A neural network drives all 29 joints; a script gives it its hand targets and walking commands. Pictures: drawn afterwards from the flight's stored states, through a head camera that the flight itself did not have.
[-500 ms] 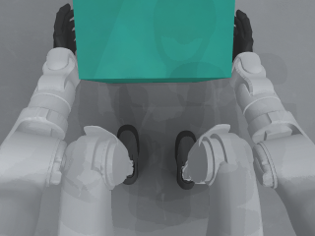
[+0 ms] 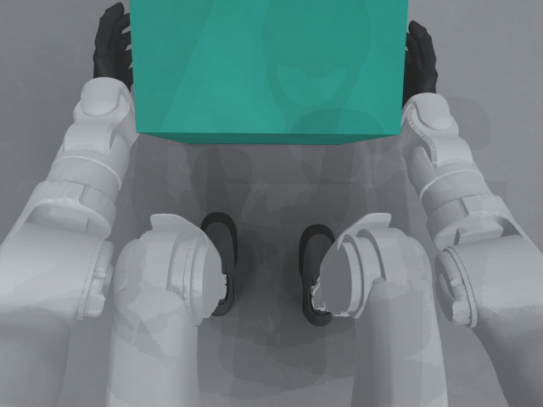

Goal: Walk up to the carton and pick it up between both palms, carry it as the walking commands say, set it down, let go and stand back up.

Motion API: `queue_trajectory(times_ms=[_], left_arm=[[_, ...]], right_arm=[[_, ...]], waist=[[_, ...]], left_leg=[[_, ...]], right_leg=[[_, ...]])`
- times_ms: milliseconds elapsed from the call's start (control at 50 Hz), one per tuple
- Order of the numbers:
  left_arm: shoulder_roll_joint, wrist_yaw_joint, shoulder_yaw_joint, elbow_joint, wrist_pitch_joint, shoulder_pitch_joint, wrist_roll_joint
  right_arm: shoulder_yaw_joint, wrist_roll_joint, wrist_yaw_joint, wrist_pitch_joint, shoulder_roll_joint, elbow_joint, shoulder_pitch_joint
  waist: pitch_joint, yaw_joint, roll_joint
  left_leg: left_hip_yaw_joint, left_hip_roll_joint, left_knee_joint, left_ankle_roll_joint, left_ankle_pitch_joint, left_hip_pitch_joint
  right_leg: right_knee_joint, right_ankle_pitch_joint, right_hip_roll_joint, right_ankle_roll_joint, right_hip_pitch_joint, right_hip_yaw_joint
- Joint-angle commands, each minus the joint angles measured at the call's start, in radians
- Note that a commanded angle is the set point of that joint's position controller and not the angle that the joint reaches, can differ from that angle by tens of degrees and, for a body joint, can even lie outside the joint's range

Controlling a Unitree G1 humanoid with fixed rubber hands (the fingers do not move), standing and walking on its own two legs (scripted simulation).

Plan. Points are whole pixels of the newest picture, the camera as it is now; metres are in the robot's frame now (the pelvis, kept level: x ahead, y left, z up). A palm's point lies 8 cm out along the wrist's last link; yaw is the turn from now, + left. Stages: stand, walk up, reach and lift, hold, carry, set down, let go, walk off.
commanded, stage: reach and lift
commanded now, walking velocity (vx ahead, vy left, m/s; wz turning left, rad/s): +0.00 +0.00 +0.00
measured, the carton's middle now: (266, 89) +0.49 +0.02 -0.25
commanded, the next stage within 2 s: none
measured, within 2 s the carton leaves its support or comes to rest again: leaves its support in 0.10 s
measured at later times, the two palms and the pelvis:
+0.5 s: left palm (80, 44) +0.50 +0.21 -0.09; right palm (464, 71) +0.49 -0.17 -0.08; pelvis +0.00 +0.00 +0.04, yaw +1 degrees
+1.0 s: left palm (33, 37) +0.48 +0.21 -0.03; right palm (497, 61) +0.48 -0.17 -0.03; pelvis +0.01 -0.01 +0.07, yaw +2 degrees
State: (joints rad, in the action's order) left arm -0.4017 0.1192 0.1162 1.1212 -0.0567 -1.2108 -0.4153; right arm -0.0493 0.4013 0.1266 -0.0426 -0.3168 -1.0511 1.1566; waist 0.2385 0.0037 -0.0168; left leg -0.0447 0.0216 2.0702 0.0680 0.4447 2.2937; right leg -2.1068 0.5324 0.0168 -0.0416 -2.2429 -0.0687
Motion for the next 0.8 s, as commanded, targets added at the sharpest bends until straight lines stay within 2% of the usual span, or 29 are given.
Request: queue_trajectory(times_ms=[0, 20, 40, 60, 80, 100, 120, 140, 160, 200, 240, 260, 340, 420, 440, 460, 480, 500, 520, 540, 560, 580, 620, 640, 660, 680, 700, 760, 780], left_arm=[[0.645, -0.085, 0.184, -0.416, -0.005, -0.442, 0.011], [0.633, -0.078, 0.196, -0.55, -0.001, -0.498, 0.014], [0.607, -0.072, 0.192, -0.596, 0.0, -0.489, 0.008], [0.547, -0.065, 0.171, -0.702, 0.005, -0.495, 0.029], [0.538, -0.066, 0.149, -0.6, 0.016, -0.495, 0.026], [0.523, -0.065, 0.172, -0.647, 0.037, -0.512, 0.018], [0.495, -0.073, 0.161, -0.579, 0.065, -0.546, 0.036], [0.558, -0.081, 0.2, -0.68, 0.08, -0.581, 0.028], [0.521, -0.079, 0.17, -0.653, 0.089, -0.545, 0.057], [0.598, -0.096, 0.192, -0.688, 0.1, -0.521, 0.041], [0.653, -0.107, 0.22, -0.803, 0.113, -0.59, 0.038], [0.678, -0.109, 0.236, -0.763, 0.126, -0.559, 0.035], [0.815, -0.142, 0.15, -0.468, 0.163, -0.479, 0.126], [0.923, -0.176, 0.084, -0.346, 0.175, -0.424, 0.194], [0.932, -0.185, 0.074, -0.36, 0.171, -0.463, 0.194], [0.975, -0.203, 0.039, -0.248, 0.186, -0.417, 0.218], [0.957, -0.206, 0.018, -0.277, 0.171, -0.402, 0.227], [0.953, -0.209, 0.013, -0.285, 0.174, -0.412, 0.234], [0.963, -0.213, -0.004, -0.277, 0.166, -0.417, 0.259], [0.952, -0.221, -0.02, -0.369, 0.159, -0.452, 0.241], [0.935, -0.219, -0.023, -0.362, 0.158, -0.439, 0.246], [0.941, -0.22, 0.014, -0.378, 0.161, -0.423, 0.227], [0.963, -0.226, 0.012, -0.339, 0.175, -0.4, 0.231], [0.963, -0.234, 0.024, -0.421, 0.172, -0.454, 0.241], [0.947, -0.235, 0.035, -0.45, 0.175, -0.461, 0.215], [0.991, -0.241, 0.065, -0.531, 0.175, -0.515, 0.208], [0.996, -0.24, 0.081, -0.541, 0.181, -0.459, 0.19], [1.047, -0.251, 0.088, -0.545, 0.215, -0.391, 0.194], [1.039, -0.251, 0.129, -0.638, 0.216, -0.408, 0.173]], right_arm=[[-0.244, 0.016, -0.103, -0.011, 0.625, 0.484, 0.507], [-0.276, 0.051, -0.1, -0.007, 0.629, 0.632, 0.59], [-0.25, 0.064, -0.098, -0.003, 0.593, 0.655, 0.578], [-0.261, 0.088, -0.093, 0.008, 0.591, 0.73, 0.583], [-0.209, 0.029, -0.086, 0.018, 0.502, 0.628, 0.563], [-0.21, 0.052, -0.081, 0.028, 0.503, 0.71, 0.593], [-0.17, 0.023, -0.079, 0.047, 0.455, 0.68, 0.626], [-0.179, 0.025, -0.087, 0.069, 0.503, 0.729, 0.621], [-0.175, 0.012, -0.083, 0.083, 0.508, 0.646, 0.554], [-0.175, -0.013, -0.091, 0.099, 0.539, 0.656, 0.528], [-0.183, -0.018, -0.104, 0.104, 0.593, 0.793, 0.612], [-0.155, -0.031, -0.107, 0.112, 0.589, 0.753, 0.593], [-0.127, -0.096, -0.149, 0.132, 0.704, 0.62, 0.634], [-0.157, -0.127, -0.192, 0.143, 0.831, 0.489, 0.624], [-0.144, -0.134, -0.201, 0.145, 0.861, 0.477, 0.652], [-0.105, -0.167, -0.216, 0.157, 0.879, 0.363, 0.577], [-0.103, -0.182, -0.219, 0.143, 0.896, 0.399, 0.566], [-0.103, -0.171, -0.216, 0.15, 0.923, 0.4, 0.572], [-0.076, -0.181, -0.226, 0.147, 0.943, 0.347, 0.539], [-0.086, -0.177, -0.225, 0.142, 0.935, 0.448, 0.58], [-0.099, -0.159, -0.223, 0.148, 0.937, 0.437, 0.558], [-0.093, -0.162, -0.224, 0.151, 0.952, 0.427, 0.512], [-0.083, -0.182, -0.225, 0.168, 0.967, 0.397, 0.515], [-0.09, -0.18, -0.231, 0.173, 1.003, 0.427, 0.52], [-0.102, -0.203, -0.22, 0.18, 0.96, 0.443, 0.509], [-0.116, -0.195, -0.219, 0.182, 1.005, 0.51, 0.537], [-0.133, -0.183, -0.212, 0.189, 0.99, 0.55, 0.517], [-0.147, -0.18, -0.207, 0.2, 0.985, 0.622, 0.519], [-0.163, -0.162, -0.206, 0.203, 1.008, 0.714, 0.515]], waist=[[-1.488, 0.002, 0.018], [-1.653, 0.04, 0.052], [-1.668, -0.007, 0.025], [-1.767, 0.046, 0.082], [-1.608, -0.036, 0.032], [-1.71, -0.02, 0.047], [-1.662, -0.048, 0.054], [-1.785, -0.053, 0.093], [-1.758, -0.034, 0.104], [-1.809, -0.081, 0.108], [-1.946, -0.07, 0.095], [-1.895, -0.093, 0.117], [-1.553, -0.06, 0.081], [-1.406, -0.006, 0.076], [-1.361, -0.015, 0.067], [-1.178, -0.029, 0.072], [-1.202, -0.028, 0.025], [-1.193, 0.003, 0.065], [-1.147, -0.01, 0.087], [-1.289, -0.005, 0.07], [-1.319, 0.021, 0.071], [-1.358, -0.014, 0.079], [-1.381, -0.01, 0.074], [-1.377, 0.01, 0.095], [-1.392, -0.026, 0.05], [-1.456, -0.038, 0.069], [-1.566, -0.025, 0.067], [-1.608, -0.045, 0.049], [-1.752, -0.026, 0.089]], left_leg=[[0.097, -0.12, -0.113, -0.012, -0.252, -0.876], [0.092, -0.12, -0.115, -0.012, -0.288, -0.99], [0.089, -0.126, -0.113, -0.012, -0.283, -1.003], [0.059, -0.13, -0.108, -0.021, -0.298, -1.079], [0.09, -0.121, -0.127, -0.022, -0.181, -0.969], [0.088, -0.119, -0.159, -0.014, -0.137, -1.069], [0.092, -0.105, -0.175, -0.023, -0.034, -1.041], [0.086, -0.116, -0.159, -0.031, -0.119, -1.138], [0.098, -0.105, -0.149, -0.035, -0.145, -1.139], [0.075, -0.127, -0.121, -0.045, -0.238, -1.15], [0.094, -0.133, -0.148, -0.046, -0.264, -1.246], [0.104, -0.131, -0.163, -0.05, -0.236, -1.253], [0.114, -0.126, -0.201, -0.034, -0.093, -1.045], [0.103, -0.137, -0.188, -0.03, -0.15, -0.955], [0.109, -0.143, -0.196, -0.024, -0.138, -0.915], [0.101, -0.144, -0.214, -0.026, -0.092, -0.794], [0.11, -0.147, -0.206, -0.024, -0.14, -0.814], [0.096, -0.146, -0.22, -0.02, -0.109, -0.791], [0.089, -0.149, -0.236, -0.026, -0.082, -0.734], [0.083, -0.155, -0.213, -0.021, -0.129, -0.768], [0.069, -0.151, -0.22, -0.028, -0.119, -0.775], [0.07, -0.149, -0.208, -0.032, -0.12, -0.803], [0.071, -0.15, -0.229, -0.037, -0.089, -0.795], [0.052, -0.15, -0.24, -0.041, -0.106, -0.769], [0.055, -0.151, -0.224, -0.042, -0.099, -0.77], [0.046, -0.158, -0.233, -0.045, -0.137, -0.767], [0.057, -0.159, -0.237, -0.05, -0.176, -0.853], [0.047, -0.155, -0.239, -0.051, -0.193, -0.873], [0.047, -0.162, -0.247, -0.059, -0.261, -0.981]], right_leg=[[0.178, -0.273, 0.119, 0.033, 0.618, 0.076], [0.166, -0.32, 0.12, 0.039, 0.692, 0.078], [0.168, -0.321, 0.13, 0.04, 0.71, 0.057], [0.17, -0.336, 0.126, 0.042, 0.774, 0.069], [0.204, -0.219, 0.125, 0.042, 0.708, 0.056], [0.215, -0.205, 0.115, 0.036, 0.778, 0.052], [0.232, -0.127, 0.103, 0.033, 0.745, 0.054], [0.222, -0.207, 0.108, 0.023, 0.813, 0.057], [0.206, -0.2, 0.105, 0.038, 0.781, 0.057], [0.204, -0.282, 0.116, 0.032, 0.827, 0.037], [0.206, -0.312, 0.119, 0.029, 0.867, 0.035], [0.211, -0.269, 0.115, 0.029, 0.831, 0.019], [0.24, -0.133, 0.117, 0.027, 0.637, 0.027], [0.236, -0.149, 0.112, 0.037, 0.58, 0.035], [0.239, -0.151, 0.11, 0.032, 0.541, 0.037], [0.26, -0.103, 0.109, 0.026, 0.432, 0.036], [0.253, -0.15, 0.112, 0.033, 0.46, 0.04], [0.277, -0.123, 0.105, 0.031, 0.464, 0.056], [0.299, -0.121, 0.116, 0.024, 0.441, 0.061], [0.294, -0.164, 0.115, 0.025, 0.554, 0.073], [0.294, -0.167, 0.112, 0.031, 0.551, 0.064], [0.287, -0.174, 0.113, 0.023, 0.567, 0.065], [0.289, -0.148, 0.116, 0.029, 0.568, 0.05], [0.312, -0.163, 0.116, 0.037, 0.568, 0.061], [0.317, -0.168, 0.114, 0.036, 0.625, 0.075], [0.328, -0.211, 0.123, 0.036, 0.681, 0.07], [0.309, -0.247, 0.123, 0.043, 0.712, 0.057], [0.335, -0.268, 0.129, 0.043, 0.759, 0.063], [0.321, -0.325, 0.136, 0.042, 0.806, 0.059]])
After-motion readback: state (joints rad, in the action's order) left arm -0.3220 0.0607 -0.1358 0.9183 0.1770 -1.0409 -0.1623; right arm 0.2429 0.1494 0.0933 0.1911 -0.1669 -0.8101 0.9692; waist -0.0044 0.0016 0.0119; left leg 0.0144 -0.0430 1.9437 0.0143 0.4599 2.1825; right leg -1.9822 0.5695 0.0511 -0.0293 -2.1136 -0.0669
